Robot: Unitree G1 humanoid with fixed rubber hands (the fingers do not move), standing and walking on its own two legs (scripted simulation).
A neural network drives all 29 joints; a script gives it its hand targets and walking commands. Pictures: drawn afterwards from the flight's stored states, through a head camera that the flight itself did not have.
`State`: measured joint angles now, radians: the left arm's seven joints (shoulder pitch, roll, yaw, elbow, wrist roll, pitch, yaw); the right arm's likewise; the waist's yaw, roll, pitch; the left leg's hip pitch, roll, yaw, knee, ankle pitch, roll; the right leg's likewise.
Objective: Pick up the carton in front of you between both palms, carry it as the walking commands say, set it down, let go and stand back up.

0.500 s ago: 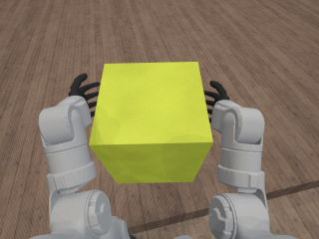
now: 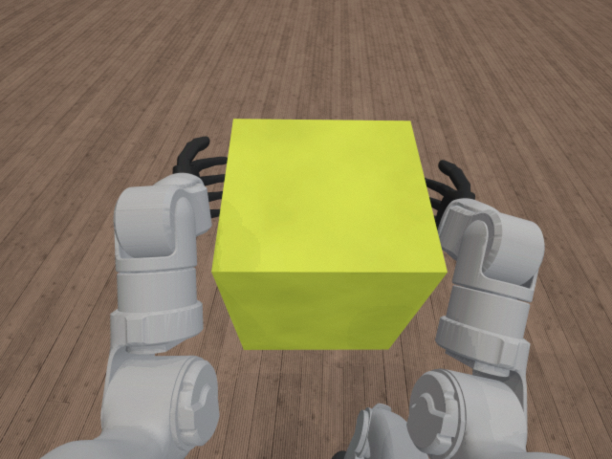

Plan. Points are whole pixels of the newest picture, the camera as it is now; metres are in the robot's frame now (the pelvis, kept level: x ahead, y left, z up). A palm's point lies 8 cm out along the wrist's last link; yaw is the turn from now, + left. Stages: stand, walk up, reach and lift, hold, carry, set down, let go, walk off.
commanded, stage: carry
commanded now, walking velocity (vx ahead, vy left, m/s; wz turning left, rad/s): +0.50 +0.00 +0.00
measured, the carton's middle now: (319, 246) +0.37 +0.04 +0.10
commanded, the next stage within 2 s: none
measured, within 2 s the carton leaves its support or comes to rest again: neither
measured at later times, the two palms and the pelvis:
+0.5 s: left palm out of the picture +0.64 +0.15 +0.34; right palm (495, 4) +0.63 -0.15 +0.32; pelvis +0.30 +0.01 +0.13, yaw +0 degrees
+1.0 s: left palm out of the picture +0.90 +0.16 +0.23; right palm (441, 16) +0.90 -0.14 +0.22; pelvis +0.60 +0.01 +0.14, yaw -2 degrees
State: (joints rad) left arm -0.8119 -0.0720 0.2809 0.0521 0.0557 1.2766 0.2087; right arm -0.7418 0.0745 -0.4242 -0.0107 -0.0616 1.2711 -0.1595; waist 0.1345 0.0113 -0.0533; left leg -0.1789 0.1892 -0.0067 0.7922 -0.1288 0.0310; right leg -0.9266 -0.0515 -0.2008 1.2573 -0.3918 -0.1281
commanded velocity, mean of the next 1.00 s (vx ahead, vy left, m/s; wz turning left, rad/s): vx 0.50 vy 0.00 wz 0.00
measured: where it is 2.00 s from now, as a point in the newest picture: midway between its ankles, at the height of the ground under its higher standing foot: (331, 197)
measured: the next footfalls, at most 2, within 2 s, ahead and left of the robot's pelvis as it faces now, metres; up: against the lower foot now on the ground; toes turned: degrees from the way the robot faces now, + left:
left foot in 0.54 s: +0.50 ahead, +0.11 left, +0.00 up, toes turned +6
right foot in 1.06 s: +0.82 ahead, -0.11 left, +0.00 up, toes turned -12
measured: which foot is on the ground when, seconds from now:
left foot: up 0.00-0.52, down 0.54-1.00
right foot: down 0.00-0.54, up 0.56-1.00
